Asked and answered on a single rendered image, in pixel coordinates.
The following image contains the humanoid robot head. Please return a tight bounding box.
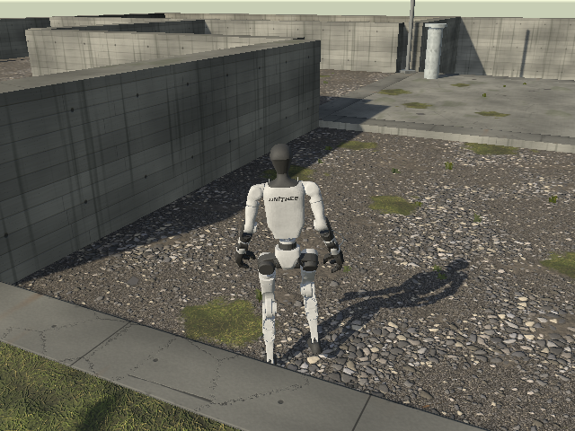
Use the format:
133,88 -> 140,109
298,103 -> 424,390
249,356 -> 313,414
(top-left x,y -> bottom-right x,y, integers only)
268,144 -> 299,188

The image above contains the robot right forearm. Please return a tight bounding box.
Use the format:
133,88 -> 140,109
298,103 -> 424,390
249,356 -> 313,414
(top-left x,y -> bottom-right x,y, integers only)
320,217 -> 341,255

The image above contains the left robot upper arm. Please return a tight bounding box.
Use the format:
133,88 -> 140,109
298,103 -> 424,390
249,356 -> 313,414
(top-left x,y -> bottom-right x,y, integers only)
243,183 -> 265,233

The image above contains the robot right shin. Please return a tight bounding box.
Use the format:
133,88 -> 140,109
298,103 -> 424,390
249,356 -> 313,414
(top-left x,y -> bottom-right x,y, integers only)
304,282 -> 318,343

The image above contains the right robot upper arm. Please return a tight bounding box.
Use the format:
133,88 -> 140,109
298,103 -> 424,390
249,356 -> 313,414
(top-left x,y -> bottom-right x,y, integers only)
302,181 -> 328,232

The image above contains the robot left forearm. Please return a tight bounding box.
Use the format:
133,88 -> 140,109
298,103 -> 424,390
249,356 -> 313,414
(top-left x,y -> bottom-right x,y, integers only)
236,220 -> 252,254

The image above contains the right robot hand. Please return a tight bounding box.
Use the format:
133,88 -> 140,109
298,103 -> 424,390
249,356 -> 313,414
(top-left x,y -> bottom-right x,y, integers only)
323,251 -> 344,273

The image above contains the left robot hand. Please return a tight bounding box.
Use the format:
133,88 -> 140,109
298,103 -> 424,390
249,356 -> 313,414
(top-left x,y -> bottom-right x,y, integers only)
235,251 -> 256,268

